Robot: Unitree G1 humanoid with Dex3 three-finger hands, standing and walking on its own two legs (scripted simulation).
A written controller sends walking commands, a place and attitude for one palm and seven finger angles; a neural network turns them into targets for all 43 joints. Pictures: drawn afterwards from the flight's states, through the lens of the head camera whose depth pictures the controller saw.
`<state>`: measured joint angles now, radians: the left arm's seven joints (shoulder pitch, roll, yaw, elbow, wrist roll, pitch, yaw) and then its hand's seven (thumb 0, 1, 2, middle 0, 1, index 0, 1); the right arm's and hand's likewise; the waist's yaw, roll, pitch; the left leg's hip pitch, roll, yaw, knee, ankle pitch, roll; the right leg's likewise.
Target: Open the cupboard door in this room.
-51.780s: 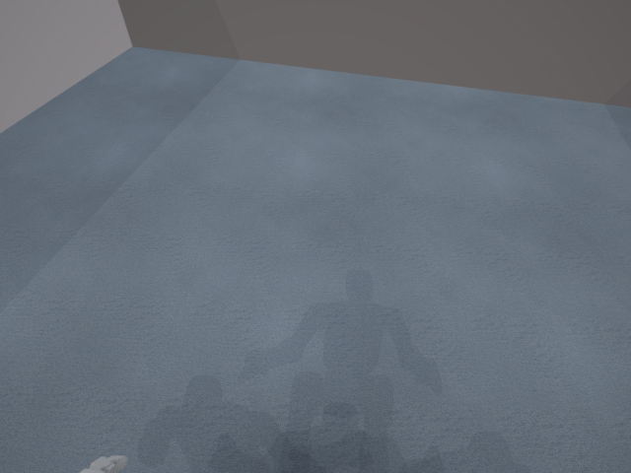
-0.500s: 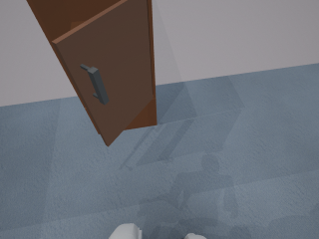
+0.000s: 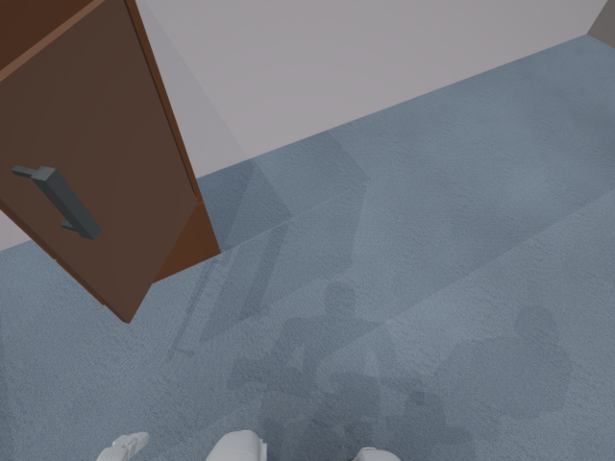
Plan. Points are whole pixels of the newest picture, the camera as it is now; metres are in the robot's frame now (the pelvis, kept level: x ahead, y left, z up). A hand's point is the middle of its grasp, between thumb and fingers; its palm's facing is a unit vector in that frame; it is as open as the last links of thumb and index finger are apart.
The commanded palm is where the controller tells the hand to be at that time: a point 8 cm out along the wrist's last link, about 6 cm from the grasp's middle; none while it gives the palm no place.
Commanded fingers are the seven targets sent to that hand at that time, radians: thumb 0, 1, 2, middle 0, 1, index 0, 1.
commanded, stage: walk to a spot facing it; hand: left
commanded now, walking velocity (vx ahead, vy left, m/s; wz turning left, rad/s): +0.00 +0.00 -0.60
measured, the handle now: (58, 203) +0.45 +0.43 +0.01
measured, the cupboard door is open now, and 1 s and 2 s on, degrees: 46 46 46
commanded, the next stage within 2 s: none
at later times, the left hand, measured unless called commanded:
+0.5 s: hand (202, 443) +0.15 +0.17 -0.16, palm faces -0.30 -0.92 -0.25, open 7.4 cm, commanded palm none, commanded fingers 0.00 0.90 0.90 -0.20 -0.30 -0.20 -0.30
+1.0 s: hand (325, 340) +0.31 -0.01 -0.15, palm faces -0.59 -0.78 -0.22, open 7.4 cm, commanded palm none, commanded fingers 0.00 0.90 0.90 -0.20 -0.30 -0.20 -0.30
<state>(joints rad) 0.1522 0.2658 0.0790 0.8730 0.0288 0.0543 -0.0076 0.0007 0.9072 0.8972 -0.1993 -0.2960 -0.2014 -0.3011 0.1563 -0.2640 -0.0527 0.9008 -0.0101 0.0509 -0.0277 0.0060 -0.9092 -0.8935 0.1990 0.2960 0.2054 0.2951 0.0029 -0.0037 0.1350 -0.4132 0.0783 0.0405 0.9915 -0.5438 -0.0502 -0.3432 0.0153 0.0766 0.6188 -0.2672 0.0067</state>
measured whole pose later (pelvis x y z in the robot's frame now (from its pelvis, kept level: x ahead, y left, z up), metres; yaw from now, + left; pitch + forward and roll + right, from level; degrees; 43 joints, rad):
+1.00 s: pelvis +0.09 -0.09 +0.00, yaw -36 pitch +0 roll -1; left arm 0.12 0.24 0.07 0.88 0.02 -0.01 -0.03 0.00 0.91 0.90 -0.20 -0.30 -0.20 -0.30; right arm 0.31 -0.26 -0.04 0.98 -0.02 0.02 0.00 0.01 -0.91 -0.89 0.20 0.30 0.20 0.29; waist -0.04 0.01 0.08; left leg -0.42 0.16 0.06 1.13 -0.50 -0.06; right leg -0.36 -0.01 -0.05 0.62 -0.27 -0.02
